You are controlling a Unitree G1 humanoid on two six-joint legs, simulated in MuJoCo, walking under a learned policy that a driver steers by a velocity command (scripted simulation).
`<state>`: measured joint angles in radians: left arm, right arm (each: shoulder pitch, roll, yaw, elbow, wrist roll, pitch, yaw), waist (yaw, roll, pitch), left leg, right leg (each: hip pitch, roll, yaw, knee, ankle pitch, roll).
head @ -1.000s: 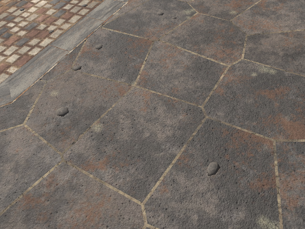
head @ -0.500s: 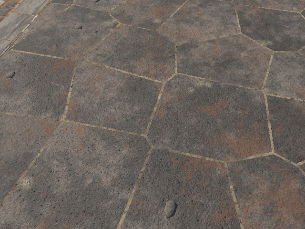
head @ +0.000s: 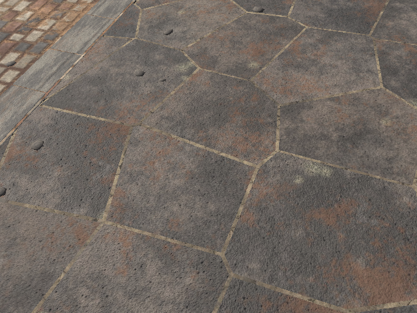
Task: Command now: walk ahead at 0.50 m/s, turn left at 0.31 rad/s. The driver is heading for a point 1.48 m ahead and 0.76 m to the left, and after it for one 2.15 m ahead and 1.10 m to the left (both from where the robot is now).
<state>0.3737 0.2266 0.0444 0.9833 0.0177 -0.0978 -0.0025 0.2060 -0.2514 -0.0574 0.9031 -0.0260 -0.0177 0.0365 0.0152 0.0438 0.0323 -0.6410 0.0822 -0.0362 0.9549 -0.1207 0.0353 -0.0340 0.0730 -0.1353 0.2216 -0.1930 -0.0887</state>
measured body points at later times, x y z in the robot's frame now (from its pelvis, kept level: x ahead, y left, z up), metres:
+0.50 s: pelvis +0.28 +0.07 +0.00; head +0.30 +0.09 +0.44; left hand +0.35 +0.35 -0.12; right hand +0.38 -0.20 -0.13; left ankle +0.25 +0.10 -0.75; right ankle +0.39 -0.09 -0.67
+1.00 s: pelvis +0.55 +0.11 +0.00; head +0.58 +0.11 +0.45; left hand +0.47 +0.38 -0.12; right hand +0.80 -0.06 -0.13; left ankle +0.50 +0.22 -0.66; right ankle +0.60 +0.02 -0.75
